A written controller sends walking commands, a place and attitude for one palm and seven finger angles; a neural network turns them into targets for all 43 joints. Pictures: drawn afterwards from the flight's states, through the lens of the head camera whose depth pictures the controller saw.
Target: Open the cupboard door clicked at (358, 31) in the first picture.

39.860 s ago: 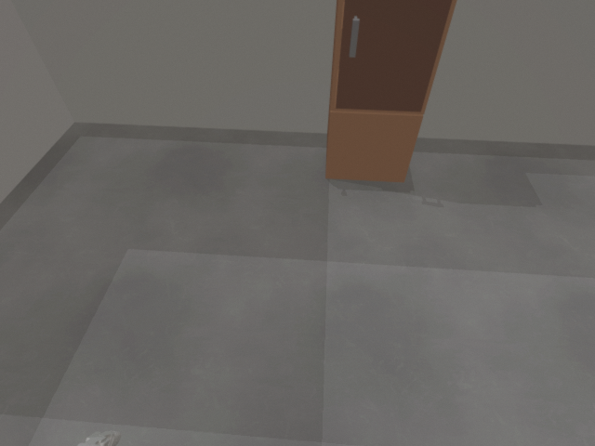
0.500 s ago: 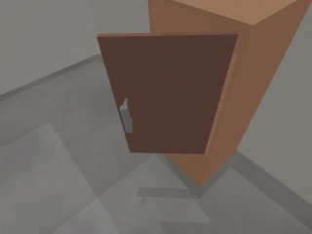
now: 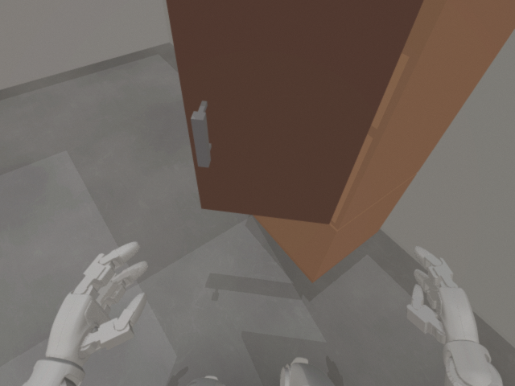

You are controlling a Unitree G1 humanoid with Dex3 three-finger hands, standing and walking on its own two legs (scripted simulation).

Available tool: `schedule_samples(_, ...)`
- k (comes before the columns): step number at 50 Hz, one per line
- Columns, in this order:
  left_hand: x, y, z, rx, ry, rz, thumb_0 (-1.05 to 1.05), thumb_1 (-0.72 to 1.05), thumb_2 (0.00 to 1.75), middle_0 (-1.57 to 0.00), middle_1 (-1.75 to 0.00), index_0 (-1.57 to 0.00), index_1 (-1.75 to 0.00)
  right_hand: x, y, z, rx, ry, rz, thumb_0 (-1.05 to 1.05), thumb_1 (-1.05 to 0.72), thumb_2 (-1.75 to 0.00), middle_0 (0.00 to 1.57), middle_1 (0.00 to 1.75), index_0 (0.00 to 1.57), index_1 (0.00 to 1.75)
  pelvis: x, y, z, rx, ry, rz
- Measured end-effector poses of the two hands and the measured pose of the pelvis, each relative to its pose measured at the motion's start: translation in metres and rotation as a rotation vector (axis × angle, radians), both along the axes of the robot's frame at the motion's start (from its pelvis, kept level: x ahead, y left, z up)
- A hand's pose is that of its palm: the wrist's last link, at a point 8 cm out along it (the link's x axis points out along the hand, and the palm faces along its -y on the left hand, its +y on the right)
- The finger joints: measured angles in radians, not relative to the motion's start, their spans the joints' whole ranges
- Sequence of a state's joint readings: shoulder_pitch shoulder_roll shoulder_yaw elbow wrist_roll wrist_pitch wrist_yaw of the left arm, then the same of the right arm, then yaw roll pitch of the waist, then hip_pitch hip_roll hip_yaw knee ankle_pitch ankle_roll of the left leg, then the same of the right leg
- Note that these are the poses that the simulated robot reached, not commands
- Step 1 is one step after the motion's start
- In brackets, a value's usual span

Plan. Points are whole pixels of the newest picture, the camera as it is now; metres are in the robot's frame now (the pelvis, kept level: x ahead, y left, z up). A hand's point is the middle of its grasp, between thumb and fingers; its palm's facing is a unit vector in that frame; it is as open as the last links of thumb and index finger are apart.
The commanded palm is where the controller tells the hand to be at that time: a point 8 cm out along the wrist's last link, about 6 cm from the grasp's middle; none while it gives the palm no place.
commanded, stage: raise the hand with hooked fingers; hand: left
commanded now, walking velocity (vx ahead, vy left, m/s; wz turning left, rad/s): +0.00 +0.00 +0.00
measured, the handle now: (203, 134) +0.57 +0.15 +0.04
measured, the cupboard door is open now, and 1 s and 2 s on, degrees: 46 46 46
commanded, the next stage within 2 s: move the hooked fingers beside the handle in 1.68 s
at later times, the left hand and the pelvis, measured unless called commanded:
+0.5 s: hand (92, 287) +0.24 +0.25 +0.04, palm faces -0.05 -1.00 -0.06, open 11.6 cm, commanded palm +0.21 +0.30 +0.04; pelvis -0.01 +0.03 -0.01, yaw +0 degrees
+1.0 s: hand (60, 258) +0.27 +0.30 +0.05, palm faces -0.04 -1.00 -0.06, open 13.8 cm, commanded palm +0.25 +0.35 +0.06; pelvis +0.01 +0.04 +0.01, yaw +1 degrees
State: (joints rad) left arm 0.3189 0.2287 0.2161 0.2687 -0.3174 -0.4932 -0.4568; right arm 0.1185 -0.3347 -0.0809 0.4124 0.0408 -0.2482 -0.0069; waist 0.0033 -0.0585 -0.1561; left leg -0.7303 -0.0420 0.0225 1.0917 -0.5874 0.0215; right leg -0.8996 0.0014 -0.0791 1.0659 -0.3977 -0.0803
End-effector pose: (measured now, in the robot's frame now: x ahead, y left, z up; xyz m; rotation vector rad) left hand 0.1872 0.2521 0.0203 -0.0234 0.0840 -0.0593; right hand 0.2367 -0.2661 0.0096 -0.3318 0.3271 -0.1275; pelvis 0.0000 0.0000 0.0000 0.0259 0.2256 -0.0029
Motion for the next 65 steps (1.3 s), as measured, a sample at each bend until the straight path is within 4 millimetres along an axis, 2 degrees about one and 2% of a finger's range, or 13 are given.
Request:
schedule_samples(3,-0.022,0.011,-0.014,0.008,0.048,0.091,0.01,0.55,0.75,-0.23,-0.53,-0.23,-0.53,0.003,0.014,-0.011,-0.007,0.018,0.040,0.01,-0.91,-0.90,0.19,0.30,0.20,0.30,-0.005,-0.001,-0.008,-0.018,0.010,0.017)
schedule_samples(6,-0.027,0.018,-0.008,0.058,-0.005,0.116,0.01,0.47,0.72,-0.23,-0.57,-0.23,-0.58,-0.007,0.032,-0.036,0.009,0.099,0.080,0.01,-0.91,-0.90,0.19,0.30,0.20,0.30,-0.009,-0.002,-0.014,-0.038,0.015,0.034)
schedule_samples(10,-0.011,0.024,0.005,0.096,-0.076,0.046,0.01,0.38,0.68,-0.24,-0.63,-0.24,-0.64,-0.037,0.057,-0.076,0.071,0.240,0.096,0.01,-0.91,-0.90,0.20,0.30,0.20,0.30,-0.016,0.001,-0.019,-0.057,0.020,0.048)
schedule_samples(13,0.008,0.030,0.008,0.093,-0.055,-0.009,0.01,0.31,0.65,-0.24,-0.68,-0.24,-0.68,-0.066,0.069,-0.097,0.129,0.332,0.065,0.01,-0.91,-0.90,0.20,0.30,0.20,0.30,-0.019,0.004,-0.018,-0.059,0.024,0.044)
schedule_samples(18,0.028,0.040,0.016,0.075,0.009,-0.025,0.01,0.19,0.60,-0.25,-0.75,-0.25,-0.76,-0.109,0.072,-0.105,0.176,0.412,-0.010,0.01,-0.90,-0.90,0.20,0.30,0.20,0.30,-0.019,0.013,-0.010,-0.050,0.031,0.025)
schedule_samples(23,0.034,0.051,0.021,0.079,-0.002,0.001,0.00,0.08,0.55,-0.26,-0.83,-0.26,-0.83,-0.128,0.057,-0.098,0.132,0.431,-0.062,0.01,-0.90,-0.90,0.20,0.30,0.21,0.30,-0.016,0.022,-0.006,-0.043,0.042,0.014)
schedule_samples(27,0.035,0.058,0.020,0.082,-0.011,0.005,0.00,-0.01,0.51,-0.27,-0.89,-0.27,-0.89,-0.124,0.043,-0.088,0.069,0.418,-0.080,0.01,-0.90,-0.90,0.20,0.30,0.20,0.30,-0.013,0.028,-0.005,-0.046,0.045,0.015)
schedule_samples(32,0.037,0.068,0.018,0.081,-0.014,0.008,0.00,-0.13,0.46,-0.28,-0.96,-0.27,-0.97,-0.103,0.036,-0.073,0.012,0.374,-0.080,0.01,-0.91,-0.90,0.20,0.30,0.20,0.30,-0.009,0.034,-0.004,-0.055,0.039,0.020)
schedule_samples(39,0.046,0.082,0.026,0.086,-0.030,0.019,-0.01,-0.30,0.39,-0.29,-1.07,-0.29,-1.07,-0.068,0.054,-0.061,0.009,0.318,-0.024,0.01,-0.91,-0.90,0.20,0.30,0.20,0.30,-0.002,0.038,0.000,-0.071,0.031,0.032)
schedule_samples(45,0.056,0.096,0.034,0.089,-0.023,0.021,-0.01,-0.41,0.34,-0.30,-1.15,-0.30,-1.15,-0.053,0.076,-0.061,0.049,0.315,0.023,0.01,-0.91,-0.90,0.20,0.30,0.20,0.30,0.004,0.040,0.003,-0.077,0.029,0.037)
schedule_samples(49,0.064,0.104,0.038,0.089,-0.018,0.023,-0.01,-0.46,0.32,-0.30,-1.17,-0.30,-1.18,-0.052,0.083,-0.064,0.068,0.336,0.036,0.01,-0.91,-0.90,0.20,0.30,0.20,0.30,0.006,0.040,0.005,-0.078,0.031,0.037)
schedule_samples(53,0.072,0.111,0.040,0.085,-0.013,0.024,-0.01,-0.48,0.31,-0.30,-1.19,-0.30,-1.19,-0.058,0.083,-0.069,0.071,0.371,0.031,0.01,-0.90,-0.90,0.20,0.30,0.20,0.30,0.008,0.039,0.006,-0.078,0.036,0.035)
schedule_samples(65,0.091,0.118,0.047,0.073,-0.029,0.010,-0.02,-0.49,0.30,-0.30,-1.20,-0.30,-1.20,-0.087,0.054,-0.069,0.038,0.453,-0.045,0.01,-0.91,-0.90,0.20,0.30,0.20,0.30,0.009,0.036,0.010,-0.073,0.042,0.022)
